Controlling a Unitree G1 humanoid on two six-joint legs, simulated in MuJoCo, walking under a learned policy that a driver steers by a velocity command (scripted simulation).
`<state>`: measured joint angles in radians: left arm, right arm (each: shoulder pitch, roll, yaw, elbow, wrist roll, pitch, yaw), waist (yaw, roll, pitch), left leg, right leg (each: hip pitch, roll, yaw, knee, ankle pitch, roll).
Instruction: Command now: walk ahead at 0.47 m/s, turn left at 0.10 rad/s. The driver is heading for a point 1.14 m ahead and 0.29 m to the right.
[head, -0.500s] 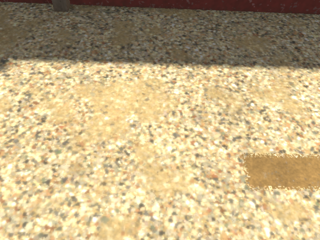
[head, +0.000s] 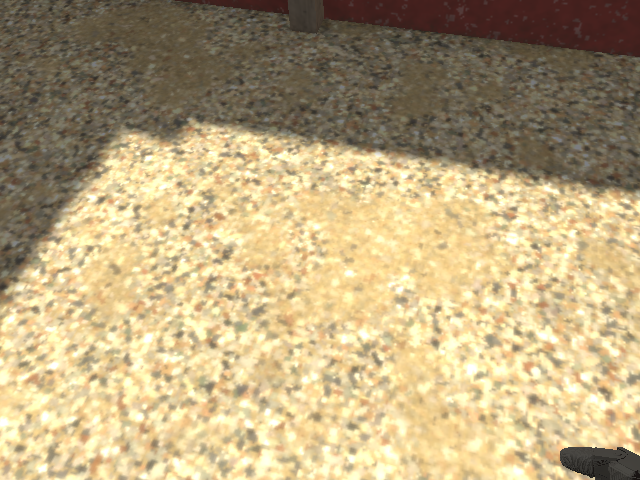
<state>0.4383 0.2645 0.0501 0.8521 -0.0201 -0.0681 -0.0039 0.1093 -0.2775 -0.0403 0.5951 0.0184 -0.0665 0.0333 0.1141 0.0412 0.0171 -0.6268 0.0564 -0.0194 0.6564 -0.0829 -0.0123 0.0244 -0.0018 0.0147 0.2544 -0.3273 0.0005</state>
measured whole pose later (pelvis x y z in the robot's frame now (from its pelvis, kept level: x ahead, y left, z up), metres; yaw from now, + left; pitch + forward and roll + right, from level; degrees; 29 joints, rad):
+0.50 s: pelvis +0.27 +0.04 +0.00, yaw +0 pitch +1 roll +2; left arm 0.05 0.28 0.02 0.71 -0.01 -0.08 -0.03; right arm 0.39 -0.29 -0.06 0.79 0.02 -0.08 0.01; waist -0.09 -0.04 0.03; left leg 0.01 -0.08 0.03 0.22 -0.26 0.05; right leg -0.65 -0.09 0.03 0.60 0.08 0.01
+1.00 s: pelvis +0.56 +0.00 +0.01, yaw +0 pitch +1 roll -2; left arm 0.35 0.28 0.04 0.85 -0.01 -0.08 -0.01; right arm 0.10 -0.28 -0.04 0.71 0.01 -0.07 0.02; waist 0.08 0.05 0.03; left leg -0.65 0.11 -0.04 0.64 0.05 -0.02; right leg -0.02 0.07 -0.04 0.22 -0.22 -0.05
